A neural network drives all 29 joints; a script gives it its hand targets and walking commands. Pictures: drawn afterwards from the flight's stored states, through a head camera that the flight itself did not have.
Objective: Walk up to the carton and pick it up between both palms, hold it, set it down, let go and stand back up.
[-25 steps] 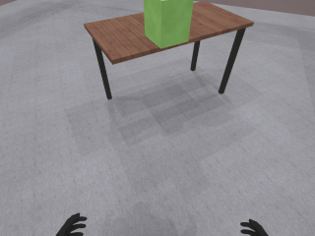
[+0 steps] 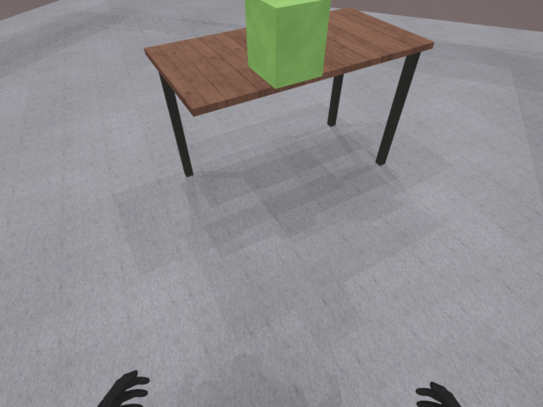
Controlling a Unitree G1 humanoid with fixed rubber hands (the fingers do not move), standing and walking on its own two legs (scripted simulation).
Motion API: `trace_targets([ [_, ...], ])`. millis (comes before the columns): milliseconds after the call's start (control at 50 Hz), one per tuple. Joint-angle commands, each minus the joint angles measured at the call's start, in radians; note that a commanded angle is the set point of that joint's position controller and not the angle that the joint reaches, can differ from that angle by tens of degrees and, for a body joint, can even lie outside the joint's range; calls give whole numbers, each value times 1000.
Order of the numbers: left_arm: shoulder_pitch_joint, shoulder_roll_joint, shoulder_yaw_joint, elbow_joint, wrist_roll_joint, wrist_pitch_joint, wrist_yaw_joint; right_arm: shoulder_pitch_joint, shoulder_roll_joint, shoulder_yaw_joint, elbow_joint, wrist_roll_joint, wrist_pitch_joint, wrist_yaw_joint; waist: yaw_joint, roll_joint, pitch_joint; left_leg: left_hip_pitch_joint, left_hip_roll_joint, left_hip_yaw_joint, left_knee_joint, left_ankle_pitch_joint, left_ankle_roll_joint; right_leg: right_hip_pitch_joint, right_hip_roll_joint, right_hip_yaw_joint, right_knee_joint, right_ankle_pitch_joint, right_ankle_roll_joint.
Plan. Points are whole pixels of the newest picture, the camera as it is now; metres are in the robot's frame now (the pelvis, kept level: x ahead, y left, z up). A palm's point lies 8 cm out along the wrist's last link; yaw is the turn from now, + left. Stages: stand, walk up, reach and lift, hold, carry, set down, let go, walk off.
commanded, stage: stand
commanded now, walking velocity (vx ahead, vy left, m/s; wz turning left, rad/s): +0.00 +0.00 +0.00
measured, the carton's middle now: (285, 35) +1.26 +0.00 +0.05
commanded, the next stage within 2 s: walk up in 0.16 s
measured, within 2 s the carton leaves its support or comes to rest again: neither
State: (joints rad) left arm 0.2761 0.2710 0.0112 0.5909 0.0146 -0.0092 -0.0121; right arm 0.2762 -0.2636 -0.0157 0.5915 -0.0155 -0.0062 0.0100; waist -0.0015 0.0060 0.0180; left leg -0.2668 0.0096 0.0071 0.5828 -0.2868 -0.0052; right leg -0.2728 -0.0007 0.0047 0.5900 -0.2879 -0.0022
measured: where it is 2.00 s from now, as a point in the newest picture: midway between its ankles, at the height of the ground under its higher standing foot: (315, 320)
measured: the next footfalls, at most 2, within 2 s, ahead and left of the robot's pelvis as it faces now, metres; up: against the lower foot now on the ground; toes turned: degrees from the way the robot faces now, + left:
right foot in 0.66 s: +0.13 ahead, -0.18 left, +0.00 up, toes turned +7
left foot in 1.12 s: +0.33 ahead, +0.02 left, +0.00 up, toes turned +21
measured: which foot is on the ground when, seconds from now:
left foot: down 0.00-0.68, up 0.70-1.00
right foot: down 0.00-0.42, up 0.44-0.64, down 0.66-1.00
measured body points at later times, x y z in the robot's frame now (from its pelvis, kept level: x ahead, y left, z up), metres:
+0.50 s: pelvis +0.01 -0.02 +0.00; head +0.00 -0.01 +0.45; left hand +0.13 +0.26 -0.08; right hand +0.10 -0.28 -0.10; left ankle +0.01 +0.12 -0.73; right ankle +0.02 -0.12 -0.71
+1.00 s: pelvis +0.15 -0.10 +0.01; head +0.18 -0.10 +0.46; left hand +0.04 +0.16 -0.10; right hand +0.41 -0.28 -0.08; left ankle +0.26 +0.05 -0.69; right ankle +0.09 -0.19 -0.73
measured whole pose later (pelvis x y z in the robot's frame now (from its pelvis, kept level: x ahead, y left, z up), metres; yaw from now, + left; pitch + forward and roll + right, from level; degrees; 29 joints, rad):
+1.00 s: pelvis +0.15 -0.10 +0.01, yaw +17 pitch -2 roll +1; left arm 0.52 0.32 0.04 0.70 0.05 -0.03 -0.02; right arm 0.20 -0.28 -0.05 0.58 -0.03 -0.01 0.00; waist 0.10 0.02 0.08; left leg -0.57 -0.01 0.02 0.75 -0.14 0.01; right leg -0.01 0.01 -0.17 0.40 -0.36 -0.06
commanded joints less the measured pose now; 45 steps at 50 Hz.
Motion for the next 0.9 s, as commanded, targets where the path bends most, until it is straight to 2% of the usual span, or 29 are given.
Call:
trace_targets([
  [0,-18,114,38,-83,-1,-17,4,-9,-114,-35,-71,2,-17,-4,-3,-12,5,-18,72,-91,-105,42,39,-15,-81,105,-114,49,-33],
  [100,-9,112,37,-77,-2,-18,4,-9,-118,-35,-70,2,-19,-6,2,6,-21,-17,76,-93,-107,47,41,2,-79,96,-108,55,-30],
  [200,-12,115,35,-77,-2,-18,3,-6,-120,-33,-62,1,-16,-5,-2,-24,-15,-10,76,-96,-109,20,43,-11,-82,108,-120,26,-33],
  [260,-7,118,38,-75,-3,-18,4,-5,-122,-33,-58,0,-17,-5,0,2,-7,-18,72,-94,-108,29,43,-13,-83,112,-121,30,-31],
  [320,-2,118,36,-71,-2,-18,4,1,-118,-33,-54,-1,-18,-5,2,-12,-27,-2,78,-98,-110,39,44,-12,-80,105,-117,41,-34],
  [340,-22,176,79,-95,67,-17,-22,158,-151,-70,-11,-27,-28,-1,-19,-67,-99,-27,103,-258,-122,-438,117,27,-56,64,10,-409,-57],
  [360,-22,160,83,-122,72,-16,-31,182,-205,-87,-3,-36,-28,-3,-16,-27,-14,-89,158,-373,-189,-595,155,-70,-50,72,63,-491,-62],
  [400,8,88,64,-132,46,-25,-53,147,-245,-104,10,-43,-27,-16,-4,114,100,3,258,-564,-310,-642,226,-290,-7,-14,173,-296,-38],
  [420,-19,90,65,-136,40,-30,-59,146,-246,-108,18,-46,-31,-25,-24,134,127,41,292,-617,-352,-584,247,-353,-25,-2,205,-233,-32],
  [440,-28,100,66,-141,37,-35,-60,149,-236,-103,26,-49,-34,-30,-27,130,131,64,295,-609,-359,-521,250,-373,-50,22,193,-222,-30],
  [460,-38,114,74,-143,42,-38,-62,160,-227,-104,38,-48,-37,-31,-37,110,96,65,271,-576,-357,-500,235,-342,-52,25,197,-223,-26],
  [480,-40,112,77,-144,43,-35,-64,150,-224,-105,43,-49,-39,-33,-34,119,86,61,243,-536,-354,-471,219,-317,-42,13,201,-209,-19],
  [520,-2,93,78,-136,35,-34,-71,94,-221,-110,50,-47,-44,-33,-10,184,24,37,178,-415,-317,-373,186,-207,-32,6,177,-143,-7],
  [540,17,91,79,-134,33,-33,-71,69,-213,-110,46,-44,-43,-30,5,195,11,-8,150,-375,-287,-331,175,-126,-23,0,148,-109,-6],
  [560,41,91,81,-129,30,-33,-67,50,-208,-107,42,-42,-42,-28,21,197,-6,-52,135,-341,-252,-312,163,-51,-15,-1,100,-90,-11],
  [580,78,96,85,-114,29,-33,-62,29,-200,-104,40,-40,-39,-24,42,171,-24,-122,111,-301,-213,-326,149,56,3,-32,45,-49,-16],
  [600,151,103,90,-93,30,-34,-55,-4,-191,-96,30,-40,-34,-22,85,141,-42,-214,75,-249,-142,-369,121,202,28,-59,-35,-8,-23],
  [620,240,139,101,-67,41,-38,-41,9,-147,-80,18,-41,-30,-20,128,36,-59,-345,30,-212,17,-398,81,381,27,-36,-84,-36,-33],
  [640,334,218,115,-45,57,-46,-24,34,-54,-51,-8,-40,-30,-18,178,-165,-123,-477,-68,-103,357,-374,34,503,-135,206,-169,-240,-69],
  [660,308,279,118,-61,64,-46,-7,31,-11,-32,-53,-37,-31,-24,152,-257,-42,-616,-73,-82,553,-367,11,389,-378,569,-328,-479,-110],
  [680,217,314,120,-61,55,-43,3,54,-69,-50,-67,-43,-25,-35,93,-185,59,-603,1,-131,589,-335,16,229,-474,748,-456,-636,-208],
  [700,175,277,105,-59,39,-49,3,27,-113,-58,-73,-49,-20,-35,77,-117,158,-585,39,-151,613,-239,8,132,-447,713,-486,-583,-221],
  [740,130,188,79,-43,42,-45,-1,40,-134,-68,-38,-24,-16,-23,44,-49,253,-514,68,-138,520,-60,-1,44,-320,365,-416,-265,-141],
  [760,118,167,71,-35,44,-43,-1,53,-128,-67,-29,-18,-17,-14,33,-40,255,-460,58,-123,466,-20,-1,16,-273,248,-407,-162,-112],
  [780,134,163,68,-15,44,-44,-1,69,-110,-65,-27,-19,-17,-5,32,-63,231,-421,37,-99,461,18,-2,18,-242,181,-406,-70,-92],
  [800,152,172,67,0,44,-45,-1,75,-99,-64,-25,-19,-17,1,31,-87,185,-389,22,-79,453,59,-5,36,-226,128,-396,-9,-95],
  [820,169,173,67,14,40,-45,-1,45,-100,-61,-38,-16,-17,3,40,-97,164,-380,10,-59,415,80,-3,67,-214,103,-384,58,-98],
  [860,206,170,62,35,32,-46,-7,-21,-79,-51,-57,-14,-21,0,61,-140,106,-349,-11,-15,296,135,5,143,-176,8,-339,212,-80],
  [880,218,167,61,38,29,-43,-8,-64,-72,-47,-67,-12,-22,-3,74,-147,92,-352,-27,9,242,155,10,189,-171,-13,-322,274,-66],
])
